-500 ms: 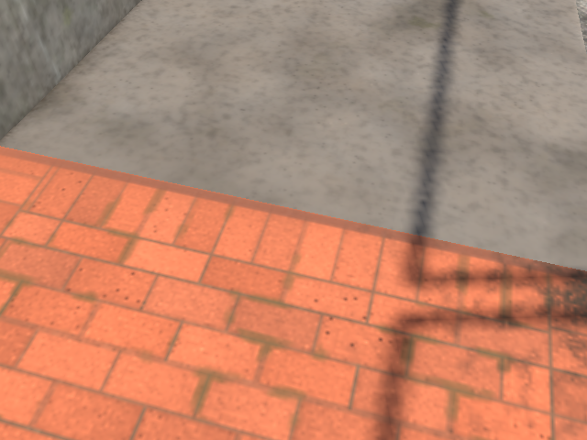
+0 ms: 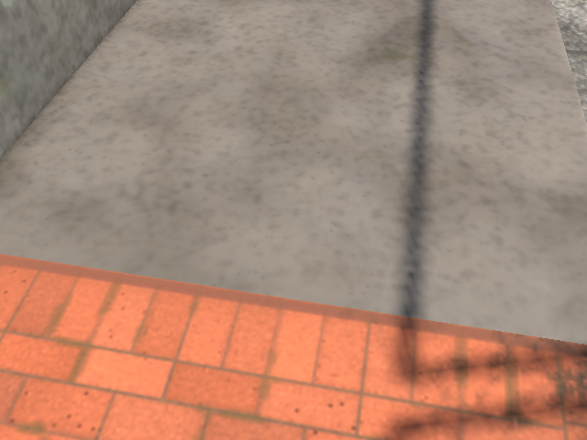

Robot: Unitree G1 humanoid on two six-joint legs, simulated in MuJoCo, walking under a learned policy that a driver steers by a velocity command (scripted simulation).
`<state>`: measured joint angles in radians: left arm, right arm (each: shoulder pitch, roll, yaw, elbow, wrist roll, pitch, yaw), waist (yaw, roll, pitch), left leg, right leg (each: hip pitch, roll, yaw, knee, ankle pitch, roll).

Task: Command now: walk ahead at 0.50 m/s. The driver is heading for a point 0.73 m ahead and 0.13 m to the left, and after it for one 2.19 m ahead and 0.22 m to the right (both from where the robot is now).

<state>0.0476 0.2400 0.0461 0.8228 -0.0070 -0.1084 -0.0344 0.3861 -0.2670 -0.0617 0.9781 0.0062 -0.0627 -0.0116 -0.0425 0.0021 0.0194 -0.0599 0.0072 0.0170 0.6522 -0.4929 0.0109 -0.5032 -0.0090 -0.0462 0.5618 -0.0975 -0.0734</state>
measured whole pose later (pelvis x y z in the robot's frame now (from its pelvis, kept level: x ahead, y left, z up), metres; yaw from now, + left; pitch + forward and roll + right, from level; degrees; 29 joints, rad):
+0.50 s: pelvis +0.27 +0.03 +0.01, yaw +0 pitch +2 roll -2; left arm 0.40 0.25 0.05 1.01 -0.02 -0.07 0.01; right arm 0.01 -0.23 -0.04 0.82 0.02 -0.08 0.03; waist 0.08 0.03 0.01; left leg -0.51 0.05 0.02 0.49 -0.03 0.06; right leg 0.07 0.02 -0.05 0.27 -0.38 0.00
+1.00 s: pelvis +0.53 +0.04 +0.02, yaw +0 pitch +2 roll +2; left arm 0.03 0.24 0.05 0.86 -0.02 -0.08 -0.03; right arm 0.38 -0.24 -0.05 1.00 0.01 -0.08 -0.01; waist -0.07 -0.04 0.01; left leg 0.06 -0.06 0.06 0.19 -0.29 0.04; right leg -0.62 -0.08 0.00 0.55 0.06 -0.03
